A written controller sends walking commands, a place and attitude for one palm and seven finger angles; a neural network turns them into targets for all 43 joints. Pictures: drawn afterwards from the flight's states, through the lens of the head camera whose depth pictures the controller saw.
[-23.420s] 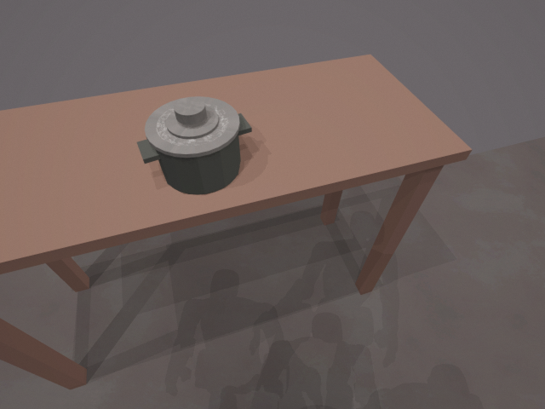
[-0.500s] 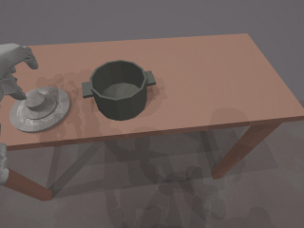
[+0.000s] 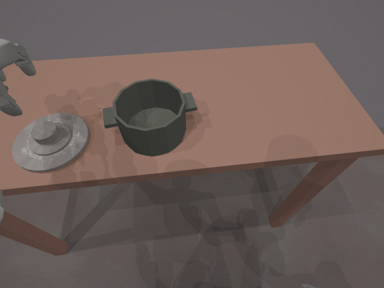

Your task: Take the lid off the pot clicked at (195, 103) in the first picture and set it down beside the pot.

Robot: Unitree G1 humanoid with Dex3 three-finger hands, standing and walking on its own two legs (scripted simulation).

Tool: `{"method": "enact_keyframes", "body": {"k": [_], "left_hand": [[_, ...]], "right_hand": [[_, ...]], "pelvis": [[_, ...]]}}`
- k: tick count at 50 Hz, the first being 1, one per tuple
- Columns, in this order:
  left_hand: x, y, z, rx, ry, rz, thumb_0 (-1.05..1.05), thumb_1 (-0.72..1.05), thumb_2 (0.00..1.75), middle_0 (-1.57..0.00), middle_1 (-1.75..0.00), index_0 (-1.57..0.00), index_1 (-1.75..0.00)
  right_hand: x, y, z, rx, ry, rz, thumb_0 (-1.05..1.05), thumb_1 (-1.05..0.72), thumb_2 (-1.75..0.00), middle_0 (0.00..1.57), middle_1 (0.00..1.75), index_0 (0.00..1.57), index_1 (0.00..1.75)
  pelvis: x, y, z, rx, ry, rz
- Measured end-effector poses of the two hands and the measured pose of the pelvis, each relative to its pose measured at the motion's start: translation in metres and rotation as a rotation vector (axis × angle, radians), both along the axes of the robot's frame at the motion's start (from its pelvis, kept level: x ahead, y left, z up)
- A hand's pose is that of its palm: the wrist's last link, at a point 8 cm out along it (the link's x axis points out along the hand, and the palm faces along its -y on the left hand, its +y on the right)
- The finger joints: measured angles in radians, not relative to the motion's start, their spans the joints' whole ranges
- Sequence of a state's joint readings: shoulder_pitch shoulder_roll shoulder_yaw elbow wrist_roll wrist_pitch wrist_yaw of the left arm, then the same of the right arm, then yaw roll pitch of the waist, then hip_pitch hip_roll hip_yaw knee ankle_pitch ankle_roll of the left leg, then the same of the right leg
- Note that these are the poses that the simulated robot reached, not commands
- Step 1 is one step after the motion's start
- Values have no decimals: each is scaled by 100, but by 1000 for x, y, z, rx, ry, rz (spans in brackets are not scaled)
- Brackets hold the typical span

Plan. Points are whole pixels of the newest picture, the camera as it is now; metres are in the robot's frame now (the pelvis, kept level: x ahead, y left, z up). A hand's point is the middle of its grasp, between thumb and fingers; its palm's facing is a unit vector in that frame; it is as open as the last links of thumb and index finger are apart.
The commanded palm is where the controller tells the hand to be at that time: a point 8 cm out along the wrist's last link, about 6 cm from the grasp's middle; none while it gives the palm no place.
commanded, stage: draw the hand back to the body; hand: left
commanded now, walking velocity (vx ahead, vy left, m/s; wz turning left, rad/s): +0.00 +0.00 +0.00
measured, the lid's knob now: (45, 132) +0.45 +0.33 +0.04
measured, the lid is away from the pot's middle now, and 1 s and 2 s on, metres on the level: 0.25 0.25 0.25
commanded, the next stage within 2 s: none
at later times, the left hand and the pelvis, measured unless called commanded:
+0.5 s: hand (1, 116) +0.39 +0.32 +0.17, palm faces -0.29 -0.07 -0.95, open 11.1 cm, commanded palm +0.37 +0.31 +0.24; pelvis -0.01 -0.01 +0.00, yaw +2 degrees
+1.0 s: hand (12, 102) +0.37 +0.26 +0.22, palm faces +0.48 -0.85 -0.23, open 10.1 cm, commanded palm +0.30 +0.28 +0.23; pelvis +0.02 -0.03 +0.01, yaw -2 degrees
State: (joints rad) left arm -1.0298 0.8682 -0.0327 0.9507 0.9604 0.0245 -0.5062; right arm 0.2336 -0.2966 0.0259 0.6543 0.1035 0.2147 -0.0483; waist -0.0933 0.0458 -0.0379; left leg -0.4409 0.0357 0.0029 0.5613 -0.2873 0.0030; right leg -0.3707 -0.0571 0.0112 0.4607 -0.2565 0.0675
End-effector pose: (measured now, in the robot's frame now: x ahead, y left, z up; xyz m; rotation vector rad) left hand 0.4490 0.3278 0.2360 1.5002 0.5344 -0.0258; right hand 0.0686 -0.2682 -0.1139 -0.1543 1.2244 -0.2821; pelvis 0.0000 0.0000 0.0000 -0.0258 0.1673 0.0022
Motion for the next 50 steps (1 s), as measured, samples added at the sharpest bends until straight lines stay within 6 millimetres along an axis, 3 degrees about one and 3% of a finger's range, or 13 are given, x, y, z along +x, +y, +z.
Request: {"method": "enact_keyframes", "body": {"k": [10, 19, 26, 31, 35, 42, 50], "left_hand": [[-10, -11, -2, -4, -44, -63, 0, -3, 69, -38, -83, -38, -83], [-40, -12, -2, -4, -91, -66, 0, -3, 69, -39, -83, -38, -83], [-66, -14, -12, 3, -54, -49, 0, -3, 69, -38, -83, -38, -83], [-76, -30, -7, -676, -543, -85, 0, -3, 69, -39, -83, -38, -83], [-81, -40, -16, -968, -784, -22, 0, -3, 69, -39, -83, -38, -83], [-98, -39, -3, -1079, -1020, 46, 0, 5, 71, -37, -78, -36, -78], [-126, -34, -8, -1052, -1049, 97, 0, 21, 75, -33, -69, -33, -69]], "right_hand": [[16, 2, 3, 15, -50, 23, 1, -90, -90, 20, 30, 21, 30], [38, 7, 6, 30, -122, 82, 1, -90, -90, 20, 30, 20, 30], [60, 12, 9, 36, -171, 144, 1, -90, -90, 20, 30, 20, 30], [71, 21, 20, 16, -265, 201, 1, -91, -90, 20, 30, 20, 30], [75, 22, 30, -1, -317, 207, 1, -90, -90, 20, 30, 21, 30], [80, 5, 35, -27, -383, 183, 1, -90, -90, 21, 30, 21, 30], [85, -16, 29, -35, -364, 182, 1, -90, -90, 20, 30, 21, 30]], "pelvis": [[0, -1, 1, 2, -12, 1], [-4, -4, 2, 6, -44, 12], [-9, -7, 3, 8, -68, 28], [-10, -13, 5, 13, -123, 12], [-4, -20, 6, 12, -148, -8], [8, -28, 9, 9, -174, -30], [15, -34, 10, 13, -180, -32]]}}
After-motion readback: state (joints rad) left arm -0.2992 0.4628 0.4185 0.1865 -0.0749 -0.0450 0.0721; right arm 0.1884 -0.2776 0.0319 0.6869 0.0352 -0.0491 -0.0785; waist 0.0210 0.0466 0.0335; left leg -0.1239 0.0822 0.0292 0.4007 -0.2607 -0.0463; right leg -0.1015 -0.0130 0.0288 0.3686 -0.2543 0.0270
